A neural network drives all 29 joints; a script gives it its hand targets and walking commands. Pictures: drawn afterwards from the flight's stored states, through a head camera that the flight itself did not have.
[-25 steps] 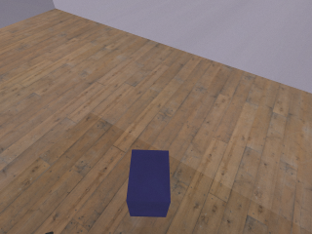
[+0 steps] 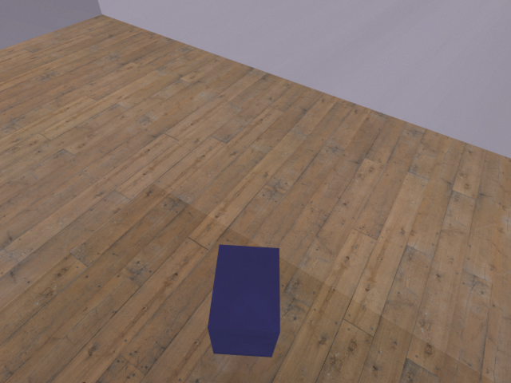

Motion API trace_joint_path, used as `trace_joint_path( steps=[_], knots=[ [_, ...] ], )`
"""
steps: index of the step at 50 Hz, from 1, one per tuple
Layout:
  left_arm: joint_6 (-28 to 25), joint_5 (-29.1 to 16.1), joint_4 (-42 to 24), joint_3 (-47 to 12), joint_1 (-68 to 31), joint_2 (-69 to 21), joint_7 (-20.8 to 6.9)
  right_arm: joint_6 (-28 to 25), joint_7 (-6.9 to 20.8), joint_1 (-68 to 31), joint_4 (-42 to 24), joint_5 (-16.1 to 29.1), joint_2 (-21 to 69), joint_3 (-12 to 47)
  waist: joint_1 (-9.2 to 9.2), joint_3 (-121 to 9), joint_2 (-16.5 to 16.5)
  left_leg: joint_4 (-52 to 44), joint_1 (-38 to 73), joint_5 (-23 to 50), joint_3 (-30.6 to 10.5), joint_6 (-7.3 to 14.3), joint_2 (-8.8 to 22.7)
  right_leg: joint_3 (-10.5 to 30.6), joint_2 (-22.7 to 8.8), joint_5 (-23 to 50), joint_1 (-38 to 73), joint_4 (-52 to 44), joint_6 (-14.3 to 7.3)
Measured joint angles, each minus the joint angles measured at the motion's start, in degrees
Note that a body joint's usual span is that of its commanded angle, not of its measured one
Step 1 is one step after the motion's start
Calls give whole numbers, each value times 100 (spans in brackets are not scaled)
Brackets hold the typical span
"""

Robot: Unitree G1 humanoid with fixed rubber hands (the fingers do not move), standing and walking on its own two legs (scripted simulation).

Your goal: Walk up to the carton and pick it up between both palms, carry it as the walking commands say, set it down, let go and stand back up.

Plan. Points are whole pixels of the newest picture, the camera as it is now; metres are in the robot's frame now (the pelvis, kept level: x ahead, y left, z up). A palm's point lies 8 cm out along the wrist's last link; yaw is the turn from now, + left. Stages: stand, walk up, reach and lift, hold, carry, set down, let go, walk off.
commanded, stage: walk up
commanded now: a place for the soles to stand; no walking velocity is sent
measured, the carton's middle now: (245, 301) +0.49 +0.03 -0.61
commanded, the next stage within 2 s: reach and lift in 1.54 s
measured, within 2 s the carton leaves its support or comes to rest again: neither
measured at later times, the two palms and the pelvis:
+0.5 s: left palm out of the picture +0.10 +0.31 -0.13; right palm out of the picture +0.07 -0.32 -0.09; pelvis +0.01 +0.00 +0.00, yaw +1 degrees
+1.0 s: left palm out of the picture +0.08 +0.30 -0.11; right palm out of the picture +0.08 -0.33 -0.10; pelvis +0.01 -0.01 +0.00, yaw +3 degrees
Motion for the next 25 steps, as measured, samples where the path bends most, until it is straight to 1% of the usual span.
trace_joint_path(
  steps=[5, 16, 20, 22, 24, 25],
  knots=[
    [0, 0, 0, 0, -5, 0, 0, -1, 0, -4, 0, 0, 5, 0, -1, 29, 61, 20, -1, -24, -1, 0, -16, -11, -20, -2, 14, -3, 43],
    [0, 0, 0, 0, -8, 0, 0, -1, 0, -4, 0, 0, 17, 0, 0, 32, -4, 30, -2, -58, 0, 0, -19, -15, -19, -21, 45, -55, 27],
    [0, 0, 0, 3, -12, -1, 0, -10, 0, -4, -1, 0, 21, 0, -1, 47, -74, 49, -1, -99, 0, 0, -52, -22, -52, -50, 55, -43, 30],
    [0, 0, 1, 4, -40, -2, 0, -57, 0, -4, -1, 0, 21, -1, -6, 70, -115, 74, 0, -127, -4, 0, -65, 86, -38, -120, -24, 158, -2],
    [4, 0, 1, 4, -66, -2, 0, -81, -9, -4, -1, 0, 21, -1, -7, 70, -149, 64, 0, -132, -10, 0, -66, 404, 48, -459, -141, 392, -41],
    [4, 0, 1, 4, -69, -1, 0, -86, -19, -4, 0, 0, 21, -1, -4, 69, -167, 56, -1, -132, -8, 0, -66, 526, 62, -505, -185, 440, -54]
  ],
)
